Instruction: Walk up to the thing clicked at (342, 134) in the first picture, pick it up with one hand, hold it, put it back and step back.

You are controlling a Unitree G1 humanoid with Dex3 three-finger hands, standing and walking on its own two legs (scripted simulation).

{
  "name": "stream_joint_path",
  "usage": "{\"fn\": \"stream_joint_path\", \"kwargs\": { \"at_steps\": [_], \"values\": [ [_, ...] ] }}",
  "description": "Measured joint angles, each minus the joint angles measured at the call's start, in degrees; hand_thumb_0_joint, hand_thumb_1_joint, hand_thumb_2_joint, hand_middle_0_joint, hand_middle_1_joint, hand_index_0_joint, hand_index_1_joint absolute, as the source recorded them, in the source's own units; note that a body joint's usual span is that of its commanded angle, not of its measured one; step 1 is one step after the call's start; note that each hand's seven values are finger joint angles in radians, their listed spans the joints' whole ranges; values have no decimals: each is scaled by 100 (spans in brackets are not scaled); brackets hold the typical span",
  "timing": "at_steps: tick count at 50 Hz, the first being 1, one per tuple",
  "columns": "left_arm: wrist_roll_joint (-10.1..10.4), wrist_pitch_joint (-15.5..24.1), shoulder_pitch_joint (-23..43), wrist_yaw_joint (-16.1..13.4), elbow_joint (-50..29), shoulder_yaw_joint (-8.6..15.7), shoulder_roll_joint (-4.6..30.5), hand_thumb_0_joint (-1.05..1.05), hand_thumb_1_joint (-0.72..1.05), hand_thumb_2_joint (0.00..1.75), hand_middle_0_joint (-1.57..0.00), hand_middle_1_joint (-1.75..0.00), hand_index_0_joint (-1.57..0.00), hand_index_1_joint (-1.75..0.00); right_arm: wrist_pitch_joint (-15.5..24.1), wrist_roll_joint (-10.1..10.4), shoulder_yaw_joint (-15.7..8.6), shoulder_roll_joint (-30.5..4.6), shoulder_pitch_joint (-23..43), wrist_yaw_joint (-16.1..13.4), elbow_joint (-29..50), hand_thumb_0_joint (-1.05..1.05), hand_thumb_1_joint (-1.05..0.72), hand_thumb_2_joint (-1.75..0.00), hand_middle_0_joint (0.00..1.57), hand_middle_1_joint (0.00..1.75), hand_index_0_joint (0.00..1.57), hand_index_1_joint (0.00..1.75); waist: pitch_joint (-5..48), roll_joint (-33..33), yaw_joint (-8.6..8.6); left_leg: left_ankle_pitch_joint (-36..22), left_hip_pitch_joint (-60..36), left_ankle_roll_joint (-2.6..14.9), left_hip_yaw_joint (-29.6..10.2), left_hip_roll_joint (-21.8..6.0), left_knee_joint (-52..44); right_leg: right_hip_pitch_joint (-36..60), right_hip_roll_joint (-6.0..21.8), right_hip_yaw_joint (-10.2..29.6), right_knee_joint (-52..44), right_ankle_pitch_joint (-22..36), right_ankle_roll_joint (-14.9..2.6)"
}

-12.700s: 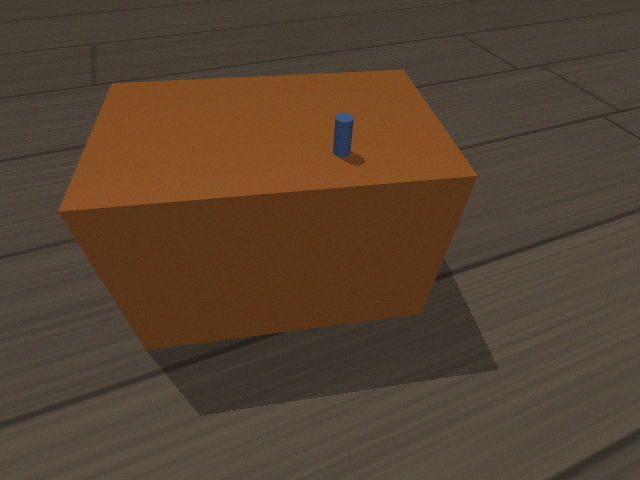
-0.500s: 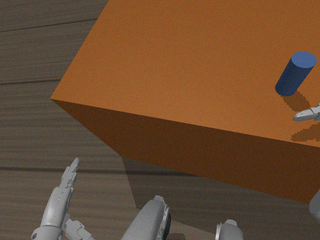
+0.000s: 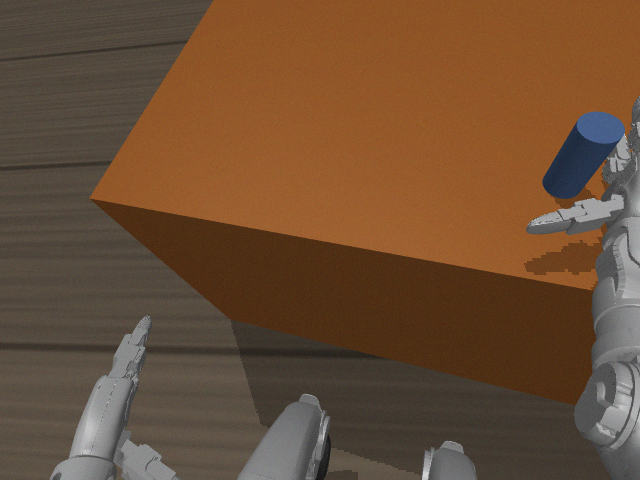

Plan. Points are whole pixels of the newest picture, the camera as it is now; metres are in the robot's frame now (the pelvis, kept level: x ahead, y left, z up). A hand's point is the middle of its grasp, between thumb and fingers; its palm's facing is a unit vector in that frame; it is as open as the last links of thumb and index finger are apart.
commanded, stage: rest palm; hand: right
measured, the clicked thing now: (579, 158) +0.54 -0.19 +0.04
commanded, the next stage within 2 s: close in 0.02 s
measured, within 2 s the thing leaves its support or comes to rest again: leaves its support in 1.16 s
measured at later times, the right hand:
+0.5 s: hand (576, 151) +0.54 -0.18 +0.05, palm faces +0.11 +0.99 -0.01, open 15.3 cm
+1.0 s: hand (572, 148) +0.54 -0.18 +0.06, palm faces +0.11 +0.99 -0.02, open 6.6 cm
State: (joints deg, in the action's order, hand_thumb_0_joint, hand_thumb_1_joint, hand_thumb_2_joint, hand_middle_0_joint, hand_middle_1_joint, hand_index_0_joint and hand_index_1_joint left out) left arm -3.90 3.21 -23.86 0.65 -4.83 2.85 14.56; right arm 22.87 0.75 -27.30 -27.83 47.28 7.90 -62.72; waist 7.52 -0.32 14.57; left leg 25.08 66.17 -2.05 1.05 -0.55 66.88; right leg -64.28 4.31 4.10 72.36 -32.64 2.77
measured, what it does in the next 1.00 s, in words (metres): stands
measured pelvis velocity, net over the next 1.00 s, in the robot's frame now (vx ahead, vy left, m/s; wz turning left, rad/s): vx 0.00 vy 0.00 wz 0.01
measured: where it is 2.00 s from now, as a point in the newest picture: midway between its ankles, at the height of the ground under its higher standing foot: outside the picture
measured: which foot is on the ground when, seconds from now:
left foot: down 0.00-1.00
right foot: down 0.00-1.00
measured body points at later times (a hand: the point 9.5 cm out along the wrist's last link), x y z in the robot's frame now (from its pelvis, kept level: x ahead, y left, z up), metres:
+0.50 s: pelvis +0.01 +0.00 +0.00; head +0.15 -0.04 +0.43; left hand +0.15 +0.27 +0.02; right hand +0.53 -0.23 +0.05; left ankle +0.06 +0.15 -0.63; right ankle +0.01 -0.14 -0.63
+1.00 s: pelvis +0.00 +0.00 +0.00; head +0.15 -0.04 +0.42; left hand +0.15 +0.26 +0.02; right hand +0.53 -0.23 +0.06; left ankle +0.06 +0.15 -0.63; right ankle +0.01 -0.14 -0.63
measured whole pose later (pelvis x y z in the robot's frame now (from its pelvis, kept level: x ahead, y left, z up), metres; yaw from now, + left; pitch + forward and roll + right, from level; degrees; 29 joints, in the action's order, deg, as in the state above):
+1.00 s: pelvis +0.00 +0.00 +0.00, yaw +0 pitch +25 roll +3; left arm -4.4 1.6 -22.1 1.6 -6.6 1.9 14.1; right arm 22.2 -2.9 -27.7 -30.7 54.4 3.6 -68.4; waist 6.9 0.0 16.8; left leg 24.2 66.6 -2.4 0.5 -0.5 66.1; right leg -64.6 4.3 3.7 71.9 -32.0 2.5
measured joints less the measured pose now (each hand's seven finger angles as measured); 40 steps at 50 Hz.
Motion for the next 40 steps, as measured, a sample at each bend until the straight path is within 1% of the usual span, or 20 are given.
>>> {"fn": "stream_joint_path", "kwargs": {
  "at_steps": [5,8,11,17,21,24,28,30,32,36,38,40],
  "values": [
    [-3,-103,51,-10,-15,-9,-16,-1,-55,6,-6,-5,-5,-5,-38,-40,35,131,13,-162,25,-1,49,-4,6,5,5,4,35,37,17,38,-66,-3,-8,6,-7,78,8,-11,-20,-35,-1],
    [-2,-90,69,7,-59,-26,-39,-1,-56,7,-6,-5,-5,-6,15,-86,70,154,101,-240,-207,-1,48,-4,7,4,6,4,46,60,34,53,-113,-6,-6,0,-24,125,4,-11,-42,-45,-7],
    [-25,-105,63,34,-107,-48,-58,-1,-57,8,-6,-5,-5,-6,32,-144,22,164,138,-282,-269,-1,47,-3,11,6,11,5,46,67,42,61,-89,-13,-21,-5,-11,109,-2,-26,-37,-53,-15],
    [-53,-185,124,92,-151,-68,-80,-1,-56,7,-6,-5,-5,-6,97,-209,-139,-39,296,-378,-241,-1,49,-2,26,12,25,11,-62,37,107,64,60,-28,-63,-8,84,-24,-11,-59,56,-68,-27],
    [-37,-256,82,91,-200,-29,-42,-1,-55,7,-6,-5,-5,-5,41,-232,-81,-135,398,-398,-179,-1,48,-4,35,17,34,17,-65,11,119,45,61,-36,-69,-11,48,-30,-15,-65,28,-52,-30],
    [-45,-232,42,85,-50,-21,-7,-1,-55,7,-6,-5,-5,-5,-24,-229,33,-154,489,-364,-363,-1,46,-7,41,22,40,22,30,53,109,30,37,-36,-40,-12,-19,-32,-15,-39,-10,-40,-28],
    [-59,-267,138,89,105,-3,-15,-1,-55,7,-6,-5,-5,-5,-85,-221,91,-98,571,-362,-534,-1,43,-12,50,29,49,29,96,110,101,27,58,-45,-45,-5,-17,-59,-9,-43,13,-53,-38],
    [-48,-287,195,90,57,11,-25,-1,-55,7,-6,-5,-5,-5,-33,-210,67,-43,551,-402,-511,-1,42,-14,55,33,55,33,85,116,92,30,57,-53,-67,0,2,-46,-5,-64,28,-61,-46],
    [-28,-300,225,97,-53,8,-21,-1,-54,6,-6,-5,-5,-5,-3,-231,-19,-17,479,-410,-464,-1,40,-18,61,38,61,38,70,119,97,28,30,-57,-84,4,2,-7,-2,-81,18,-61,-50],
    [6,-264,121,107,-235,18,-28,-1,-54,6,-6,-5,-5,-5,-42,-250,-54,11,240,-385,-400,-1,34,-28,74,51,74,50,80,111,89,17,-87,-50,-93,-3,-57,125,-8,-95,-73,-32,-47],
    [11,-253,67,107,-235,16,-29,-1,-53,6,-6,-5,-5,-5,-59,-213,-98,18,198,-398,-395,-1,29,-34,81,58,81,57,83,94,87,12,-132,-41,-76,-10,-78,164,-15,-80,-101,-16,-41],
    [4,-216,70,94,-177,24,-22,-1,-53,6,-6,-5,-5,-5,-29,-163,-59,-16,274,-448,-461,-1,23,-40,87,64,87,64,54,65,93,5,-141,-30,-47,-17,-78,158,-21,-49,-96,-1,-34]
  ]
}}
